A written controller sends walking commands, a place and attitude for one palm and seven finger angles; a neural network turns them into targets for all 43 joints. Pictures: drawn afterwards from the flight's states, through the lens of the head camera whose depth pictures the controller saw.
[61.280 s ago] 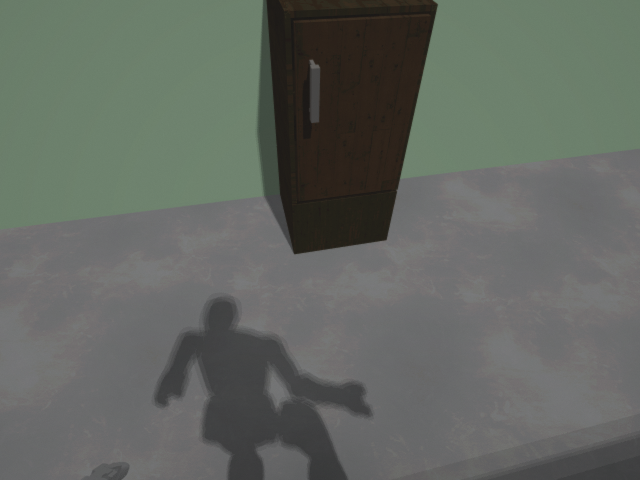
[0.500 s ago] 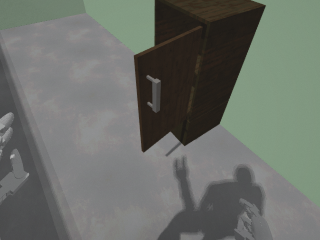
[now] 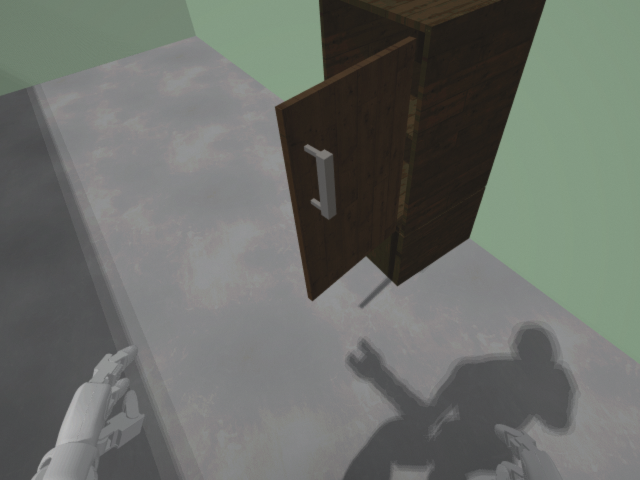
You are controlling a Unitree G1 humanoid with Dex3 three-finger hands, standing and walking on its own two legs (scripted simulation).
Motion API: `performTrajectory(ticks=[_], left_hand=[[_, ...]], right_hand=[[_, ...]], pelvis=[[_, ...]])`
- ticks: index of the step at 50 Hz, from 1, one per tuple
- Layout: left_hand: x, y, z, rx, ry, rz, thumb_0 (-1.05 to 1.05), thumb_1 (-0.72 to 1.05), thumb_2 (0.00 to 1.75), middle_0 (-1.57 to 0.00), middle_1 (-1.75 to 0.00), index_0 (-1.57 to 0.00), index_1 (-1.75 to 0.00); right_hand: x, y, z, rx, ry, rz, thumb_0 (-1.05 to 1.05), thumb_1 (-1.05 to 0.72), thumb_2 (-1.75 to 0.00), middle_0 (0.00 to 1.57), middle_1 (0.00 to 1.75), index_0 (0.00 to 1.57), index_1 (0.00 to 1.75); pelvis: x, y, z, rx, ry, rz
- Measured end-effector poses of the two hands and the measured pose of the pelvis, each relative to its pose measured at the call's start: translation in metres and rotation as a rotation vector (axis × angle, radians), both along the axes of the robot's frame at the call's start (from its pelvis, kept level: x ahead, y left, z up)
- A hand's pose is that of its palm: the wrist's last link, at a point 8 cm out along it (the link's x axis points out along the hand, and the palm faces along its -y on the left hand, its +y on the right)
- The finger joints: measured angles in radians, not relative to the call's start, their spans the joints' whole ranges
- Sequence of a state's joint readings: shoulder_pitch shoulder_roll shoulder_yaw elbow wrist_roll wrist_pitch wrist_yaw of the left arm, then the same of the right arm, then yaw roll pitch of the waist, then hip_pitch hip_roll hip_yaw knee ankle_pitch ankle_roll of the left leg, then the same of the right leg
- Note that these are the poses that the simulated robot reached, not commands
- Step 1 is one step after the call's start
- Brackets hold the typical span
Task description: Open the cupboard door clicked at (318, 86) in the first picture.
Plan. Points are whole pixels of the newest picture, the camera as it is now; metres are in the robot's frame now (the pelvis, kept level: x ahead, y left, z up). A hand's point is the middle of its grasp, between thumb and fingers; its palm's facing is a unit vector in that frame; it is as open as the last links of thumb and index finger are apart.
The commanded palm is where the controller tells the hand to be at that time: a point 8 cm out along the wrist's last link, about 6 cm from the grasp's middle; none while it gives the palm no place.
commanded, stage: let the arm hang, fingers relaxed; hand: left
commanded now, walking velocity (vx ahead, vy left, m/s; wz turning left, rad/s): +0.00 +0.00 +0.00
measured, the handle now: (319, 182) +0.66 +0.04 -0.03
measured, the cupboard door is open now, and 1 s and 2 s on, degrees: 99 99 99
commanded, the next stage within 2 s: look to check the result in 0.96 s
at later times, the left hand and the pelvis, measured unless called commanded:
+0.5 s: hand out of the picture +0.00 +0.20 -0.16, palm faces +0.00 -0.95 -0.30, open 7.3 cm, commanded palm none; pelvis +0.00 -0.03 +0.01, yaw +0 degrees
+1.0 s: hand out of the picture +0.08 +0.17 -0.16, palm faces -0.02 -0.97 -0.24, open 7.4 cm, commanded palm none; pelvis +0.02 -0.03 +0.01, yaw -1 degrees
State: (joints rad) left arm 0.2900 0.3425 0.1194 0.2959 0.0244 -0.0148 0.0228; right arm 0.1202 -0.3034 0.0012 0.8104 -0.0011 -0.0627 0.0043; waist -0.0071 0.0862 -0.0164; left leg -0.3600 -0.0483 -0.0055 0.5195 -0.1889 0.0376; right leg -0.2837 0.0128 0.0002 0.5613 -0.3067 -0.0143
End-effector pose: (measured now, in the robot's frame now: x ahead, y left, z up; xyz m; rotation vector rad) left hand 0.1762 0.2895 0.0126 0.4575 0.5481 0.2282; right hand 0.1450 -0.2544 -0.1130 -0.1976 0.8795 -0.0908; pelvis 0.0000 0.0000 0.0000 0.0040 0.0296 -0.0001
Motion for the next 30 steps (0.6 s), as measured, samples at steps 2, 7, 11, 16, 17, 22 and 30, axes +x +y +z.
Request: performTrajectory(ticks=[2,7,11,16,17,22,30], left_hand=[[-0.025,-0.016,-0.050,-0.078,0.207,0.021,0.00,0.90,0.90,-0.20,-0.29,-0.20,-0.30],[-0.101,-0.068,-0.131,-0.263,0.572,0.056,0.01,0.91,0.90,-0.20,-0.29,-0.20,-0.30],[-0.150,-0.083,-0.152,-0.321,0.727,0.128,0.01,0.95,0.90,-0.21,-0.30,-0.21,-0.30],[-0.187,-0.075,-0.151,-0.309,0.835,0.198,0.01,0.94,0.90,-0.21,-0.30,-0.21,-0.30],[-0.191,-0.072,-0.149,-0.301,0.847,0.210,0.01,0.94,0.90,-0.21,-0.30,-0.21,-0.30],[-0.191,-0.056,-0.139,-0.246,0.852,0.249,0.01,0.92,0.90,-0.20,-0.30,-0.20,-0.30],[-0.151,-0.045,-0.127,-0.194,0.753,0.234,0.00,0.91,0.90,-0.20,-0.29,-0.20,-0.30]], right_hand=[[-0.014,-0.008,-0.005,-0.009,0.052,-0.017,0.01,-0.90,-0.89,0.20,0.30,0.20,0.30],[-0.063,-0.027,-0.006,-0.066,0.230,-0.053,0.01,-0.90,-0.89,0.20,0.30,0.20,0.30],[-0.101,-0.039,-0.004,-0.105,0.380,-0.075,0.01,-0.90,-0.89,0.20,0.30,0.20,0.30],[-0.130,-0.042,-0.007,-0.106,0.494,-0.100,0.01,-0.91,-0.89,0.20,0.30,0.20,0.30],[-0.133,-0.041,-0.009,-0.100,0.504,-0.104,0.01,-0.91,-0.89,0.20,0.30,0.20,0.30],[-0.134,-0.030,-0.018,-0.055,0.512,-0.111,0.01,-0.91,-0.89,0.20,0.30,0.20,0.30],[-0.114,-0.012,-0.028,0.012,0.455,-0.099,0.01,-0.91,-0.89,0.20,0.30,0.20,0.30]], pelvis=[[-0.001,-0.003,-0.001,0.004,-0.009,-0.004],[-0.002,-0.014,0.000,0.006,-0.032,-0.003],[-0.004,-0.022,0.003,-0.001,-0.037,0.005],[-0.002,-0.026,0.006,-0.011,-0.040,0.010],[-0.002,-0.026,0.007,-0.012,-0.042,0.009],[0.001,-0.027,0.009,-0.012,-0.050,0.005],[0.006,-0.027,0.010,-0.005,-0.060,-0.001]])
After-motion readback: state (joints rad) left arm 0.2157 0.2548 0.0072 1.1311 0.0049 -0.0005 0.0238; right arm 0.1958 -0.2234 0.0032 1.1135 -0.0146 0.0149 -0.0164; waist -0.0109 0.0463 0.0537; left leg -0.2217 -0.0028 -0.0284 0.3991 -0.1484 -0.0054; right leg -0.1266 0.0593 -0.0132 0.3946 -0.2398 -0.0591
